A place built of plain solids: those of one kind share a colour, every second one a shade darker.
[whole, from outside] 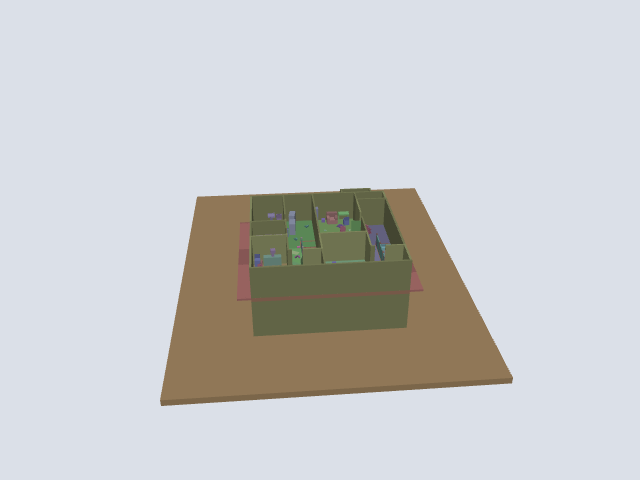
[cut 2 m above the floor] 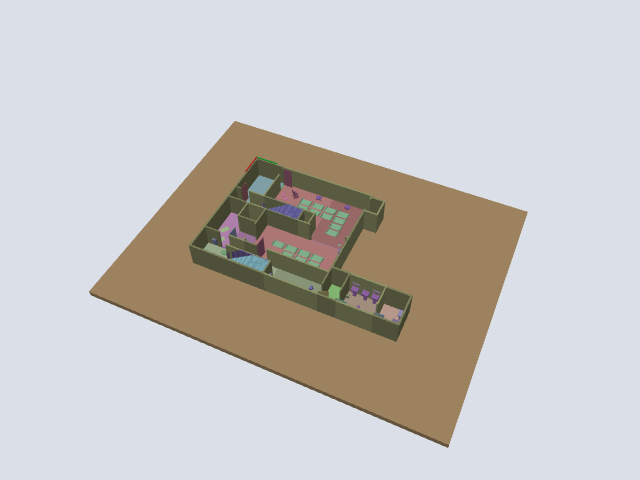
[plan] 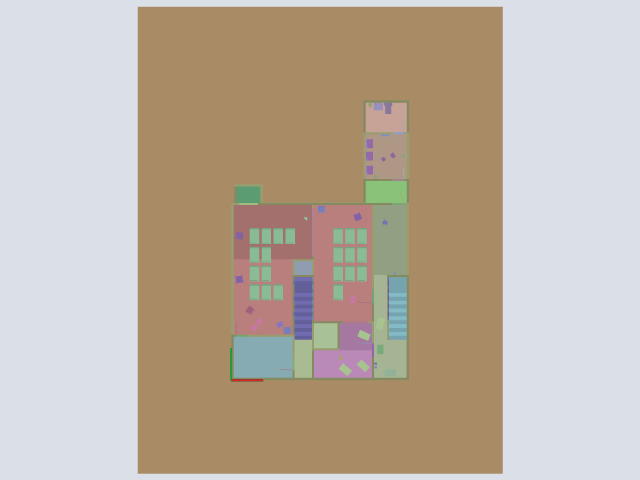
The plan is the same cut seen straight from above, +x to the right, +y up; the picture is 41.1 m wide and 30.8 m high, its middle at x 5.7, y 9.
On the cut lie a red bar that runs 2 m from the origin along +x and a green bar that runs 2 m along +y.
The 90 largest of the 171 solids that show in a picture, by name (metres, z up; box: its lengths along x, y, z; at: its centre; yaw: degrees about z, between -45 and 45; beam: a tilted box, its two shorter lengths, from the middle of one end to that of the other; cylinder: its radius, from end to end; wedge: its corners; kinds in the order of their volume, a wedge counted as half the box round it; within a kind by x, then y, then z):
{
 "under_1": {"box": [23.42, 29.97, 0.5], "at": [5.71, 8.98, -0.52]},
 "wall_1": {"box": [0.16, 2.63, 3.14], "at": [0.08, 1.48, 1.27]},
 "wall_2": {"box": [0.16, 4.26, 2.52], "at": [0.08, 2.29, 4.4]},
 "wall_3": {"box": [0.16, 8.33, 3.14], "at": [0.08, 7.08, 1.27]},
 "wall_4": {"box": [0.16, 4.37, 2.52], "at": [0.08, 9.06, 4.4]},
 "wall_5": {"box": [1.82, 0.16, 3.14], "at": [1.11, 12.51, 1.27]},
 "wall_6": {"box": [2.86, 0.13, 2.52], "at": [1.43, 4.49, 4.4]},
 "wall_7": {"box": [2.86, 0.13, 2.52], "at": [1.43, 6.82, 4.4]},
 "wall_8": {"box": [2.98, 0.13, 3.14], "at": [2.57, 2.85, 1.27]},
 "wall_9": {"box": [0.13, 2.09, 2.52], "at": [2.79, 3.38, 4.4]},
 "wall_10": {"box": [0.13, 3.47, 2.52], "at": [2.79, 9.52, 4.4]},
 "wall_11": {"box": [0.13, 3.71, 3.14], "at": [4.0, 4.78, 1.27]},
 "wall_12": {"box": [0.13, 1.77, 3.14], "at": [5.25, 1.04, 1.27]},
 "wall_13": {"box": [0.13, 2.84, 3.14], "at": [5.25, 5.21, 1.27]},
 "wall_14": {"box": [0.13, 6.7, 2.52], "at": [5.25, 7.9, 4.4]},
 "wall_15": {"box": [11.42, 0.16, 5.96], "at": [5.71, 0.08, 2.68]},
 "wall_16": {"box": [11.42, 0.16, 2.52], "at": [5.71, 11.33, 4.4]},
 "wall_17": {"box": [8.63, 0.13, 3.14], "at": [6.03, 11.31, 1.27]},
 "wall_18": {"box": [1.76, 0.13, 3.14], "at": [6.07, 2.0, 1.27]},
 "wall_19": {"box": [2.0, 0.13, 3.14], "at": [6.19, 3.73, 1.27]},
 "wall_20": {"box": [3.74, 0.13, 2.52], "at": [7.06, 4.49, 4.4]},
 "wall_21": {"box": [0.16, 1.37, 3.14], "at": [8.55, 12.1, 1.27]},
 "wall_22": {"box": [0.16, 2.87, 3.14], "at": [8.55, 14.35, 1.27]},
 "wall_23": {"box": [0.16, 1.9, 3.14], "at": [8.55, 16.86, 1.27]},
 "wall_24": {"box": [0.13, 2.09, 2.52], "at": [8.87, 3.38, 4.4]},
 "wall_25": {"box": [0.13, 2.3, 2.52], "at": [8.87, 5.7, 4.4]},
 "wall_26": {"box": [0.13, 2.3, 2.52], "at": [8.87, 8.77, 4.4]},
 "wall_27": {"box": [0.13, 5.41, 3.14], "at": [9.1, 8.55, 1.27]},
 "wall_28": {"box": [1.89, 0.13, 3.14], "at": [9.41, 12.85, 1.27]},
 "wall_29": {"box": [1.89, 0.13, 3.14], "at": [9.41, 15.85, 1.27]},
 "wall_30": {"box": [2.95, 0.16, 3.14], "at": [9.95, 17.89, 1.27]},
 "wall_31": {"box": [0.13, 4.0, 3.14], "at": [10.06, 4.63, 1.27]},
 "wall_32": {"box": [2.62, 0.13, 2.52], "at": [10.11, 9.98, 4.4]},
 "wall_33": {"box": [0.16, 2.04, 2.52], "at": [11.34, 1.18, 4.4]},
 "wall_34": {"box": [0.16, 6.47, 3.14], "at": [11.34, 3.4, 1.27]},
 "wall_35": {"box": [0.16, 7.59, 2.52], "at": [11.34, 6.12, 4.4]},
 "wall_36": {"box": [0.16, 4.49, 3.14], "at": [11.34, 9.01, 1.27]},
 "wall_37": {"box": [0.16, 1.4, 3.14], "at": [11.34, 12.08, 1.27]},
 "wall_38": {"box": [0.16, 2.87, 3.14], "at": [11.34, 14.35, 1.27]},
 "wall_39": {"box": [0.16, 1.9, 3.14], "at": [11.34, 16.86, 1.27]},
 "women_stair_1": {"box": [1.13, 4.03, 0.48], "at": [4.62, 4.62, -0.06]},
 "women_stair_2": {"box": [1.13, 3.78, 0.67], "at": [4.62, 4.74, 0.03]},
 "women_stair_3": {"box": [1.13, 3.53, 0.85], "at": [4.62, 4.87, 0.13]},
 "women_stair_4": {"box": [1.13, 3.28, 1.04], "at": [4.62, 4.99, 0.22]},
 "women_stair_5": {"box": [1.13, 3.03, 1.22], "at": [4.62, 5.12, 0.31]},
 "women_stair_6": {"box": [1.13, 2.78, 1.41], "at": [4.62, 5.24, 0.4]},
 "women_stair_7": {"box": [1.13, 2.53, 1.59], "at": [4.62, 5.37, 0.5]},
 "women_stair_8": {"box": [1.13, 2.28, 1.78], "at": [4.62, 5.49, 0.59]},
 "women_stair_9": {"box": [1.13, 2.03, 1.96], "at": [4.62, 5.62, 0.68]},
 "women_stair_10": {"box": [1.13, 1.78, 2.15], "at": [4.62, 5.74, 0.77]},
 "women_stair_11": {"box": [1.13, 1.53, 2.33], "at": [4.62, 5.87, 0.87]},
 "women_stair_12": {"box": [1.13, 1.28, 2.52], "at": [4.62, 5.99, 0.96]},
 "women_stair_13": {"box": [1.13, 1.03, 2.7], "at": [4.62, 6.12, 1.05]},
 "women_stair_14": {"box": [1.13, 0.53, 3.07], "at": [4.62, 6.37, 1.24]},
 "women_stair_15": {"box": [1.13, 0.28, 3.26], "at": [4.62, 6.49, 1.33]},
 "men_stair_1": {"box": [1.13, 4.03, 0.48], "at": [10.7, 4.62, -0.06]},
 "men_stair_2": {"box": [1.13, 3.78, 0.67], "at": [10.7, 4.74, 0.03]},
 "men_stair_3": {"box": [1.13, 3.53, 0.85], "at": [10.7, 4.87, 0.13]},
 "men_stair_4": {"box": [1.13, 3.28, 1.04], "at": [10.7, 4.99, 0.22]},
 "men_stair_5": {"box": [1.13, 3.03, 1.22], "at": [10.7, 5.12, 0.31]},
 "men_stair_6": {"box": [1.13, 2.78, 1.41], "at": [10.7, 5.24, 0.4]},
 "men_stair_7": {"box": [1.13, 2.53, 1.59], "at": [10.7, 5.37, 0.5]},
 "men_stair_8": {"box": [1.13, 2.28, 1.78], "at": [10.7, 5.49, 0.59]},
 "men_stair_9": {"box": [1.13, 2.03, 1.96], "at": [10.7, 5.62, 0.68]},
 "men_stair_10": {"box": [1.13, 1.78, 2.15], "at": [10.7, 5.74, 0.77]},
 "men_stair_11": {"box": [1.13, 1.53, 2.33], "at": [10.7, 5.87, 0.87]},
 "men_stair_12": {"box": [1.13, 1.28, 2.52], "at": [10.7, 5.99, 0.96]},
 "men_stair_13": {"box": [1.13, 1.03, 2.7], "at": [10.7, 6.12, 1.05]},
 "floor_prayer_hall_1": {"box": [3.77, 4.84, 0.69], "at": [2.04, 5.34, -0.34]},
 "floor_prayer_hall_2": {"box": [5.03, 3.49, 0.69], "at": [2.67, 9.51, -0.34]},
 "floor_prayer_hall_3": {"box": [3.71, 7.46, 0.69], "at": [7.17, 7.52, -0.34]},
 "floor_men_hall_1": {"box": [0.84, 4.13, 0.69], "at": [9.58, 4.7, -0.34]},
 "floor_men_hall_2": {"box": [2.1, 2.47, 0.69], "at": [10.21, 1.4, -0.34]},
 "floor_men_hall_3": {"box": [2.1, 4.49, 0.69], "at": [10.21, 9.01, -0.34]},
 "floor_shoe_room_1": {"box": [3.71, 1.77, 0.69], "at": [7.17, 1.04, -0.34]},
 "floor_shoe_room_2": {"box": [2.08, 1.73, 0.69], "at": [7.99, 2.79, -0.34]},
 "floor_women_lobby_1": {"box": [3.77, 2.63, 0.69], "at": [2.04, 1.48, -0.34]},
 "floor_ablutions_1": {"box": [2.63, 2.87, 0.5], "at": [9.95, 14.35, -0.44]},
 "upper_floor_classroom_1": {"box": [3.48, 6.7, 0.16], "at": [7.06, 7.9, 3.06]},
 "upper_floor_landing_1": {"box": [1.2, 4.3, 0.16], "at": [3.46, 4.48, 3.06]},
 "upper_floor_landing_2": {"box": [2.33, 4.62, 0.16], "at": [4.03, 8.94, 3.06]},
 "floor_men_wc_1": {"box": [2.63, 1.9, 0.5], "at": [9.95, 16.86, -0.44]},
 "upper_floor_men_landing_1": {"box": [1.2, 4.3, 0.16], "at": [9.53, 4.48, 3.06]},
 "upper_floor_men_landing_2": {"box": [2.33, 3.29, 0.16], "at": [10.1, 8.28, 3.06]},
 "floor_women_hall_1": {"box": [1.13, 2.47, 0.69], "at": [4.62, 1.4, -0.34]},
 "floor_wudu_lobby_1": {"box": [2.63, 1.4, 0.5], "at": [9.95, 12.08, -0.44]},
 "floor_hall_store_1": {"box": [1.5, 1.6, 0.69], "at": [6.07, 2.86, -0.34]},
 "upper_floor_imam_room_1": {"box": [3.48, 2.22, 0.16], "at": [7.06, 3.31, 3.06]},
 "floor_mihrab_1": {"box": [1.5, 1.05, 0.69], "at": [1.11, 11.9, -0.34]},
 "upper_floor_next_1": {"box": [1.0, 4.37, 0.16], "at": [-0.5, 9.06, 3.06]}
}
